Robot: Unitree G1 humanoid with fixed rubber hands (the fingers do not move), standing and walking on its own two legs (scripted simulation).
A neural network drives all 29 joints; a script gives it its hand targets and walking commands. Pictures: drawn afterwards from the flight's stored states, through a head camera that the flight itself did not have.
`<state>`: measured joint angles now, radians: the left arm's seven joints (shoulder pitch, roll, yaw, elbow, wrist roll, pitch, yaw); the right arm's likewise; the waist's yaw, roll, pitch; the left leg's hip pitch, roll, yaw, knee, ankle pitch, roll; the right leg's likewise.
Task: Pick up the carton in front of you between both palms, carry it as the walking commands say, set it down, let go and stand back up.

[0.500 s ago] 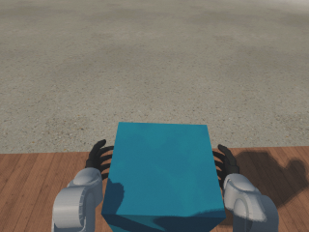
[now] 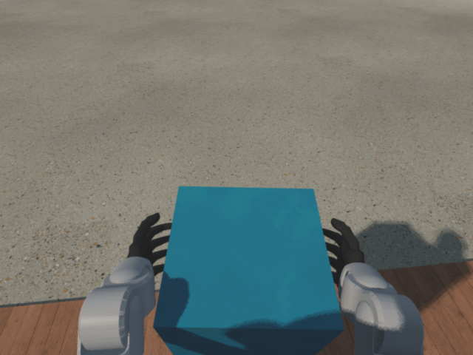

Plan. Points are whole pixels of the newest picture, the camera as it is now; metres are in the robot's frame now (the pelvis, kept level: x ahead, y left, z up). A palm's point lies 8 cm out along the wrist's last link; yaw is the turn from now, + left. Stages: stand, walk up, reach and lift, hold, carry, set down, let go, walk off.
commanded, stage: carry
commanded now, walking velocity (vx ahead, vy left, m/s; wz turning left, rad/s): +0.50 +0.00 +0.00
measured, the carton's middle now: (243, 282) +0.26 +0.00 +0.03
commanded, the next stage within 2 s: none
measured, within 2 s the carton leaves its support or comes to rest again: neither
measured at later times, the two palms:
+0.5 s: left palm (178, 128) +0.59 +0.15 +0.11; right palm (310, 130) +0.58 -0.15 +0.12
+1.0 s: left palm (195, 103) +0.66 +0.12 +0.13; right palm (318, 108) +0.65 -0.18 +0.13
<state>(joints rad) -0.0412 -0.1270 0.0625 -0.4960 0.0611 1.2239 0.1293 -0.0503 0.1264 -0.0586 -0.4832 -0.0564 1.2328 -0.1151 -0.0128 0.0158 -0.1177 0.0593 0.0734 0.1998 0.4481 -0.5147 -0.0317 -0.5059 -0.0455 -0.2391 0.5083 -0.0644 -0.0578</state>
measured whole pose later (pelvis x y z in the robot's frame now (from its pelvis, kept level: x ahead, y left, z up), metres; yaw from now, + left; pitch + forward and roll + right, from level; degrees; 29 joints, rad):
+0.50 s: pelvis +0.24 +0.00 +0.00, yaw -1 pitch +3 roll +1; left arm -0.52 -0.04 0.20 -0.07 0.03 1.15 0.15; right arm -0.51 0.08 -0.20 -0.07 -0.04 1.15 -0.16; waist -0.02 -0.05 -0.02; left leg -0.49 0.00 0.17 0.63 -0.20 0.08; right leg -0.27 -0.04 -0.08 0.74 -0.53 -0.01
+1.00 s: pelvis +0.31 -0.02 +0.02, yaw -1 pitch +5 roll +1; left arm -0.52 -0.09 0.27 -0.16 0.04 1.12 0.14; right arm -0.55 0.11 -0.22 -0.14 -0.05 1.13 -0.16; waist -0.03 0.00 0.03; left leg -0.33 0.02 0.14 0.46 -0.20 0.05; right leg -0.29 -0.01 -0.06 0.52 -0.33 0.00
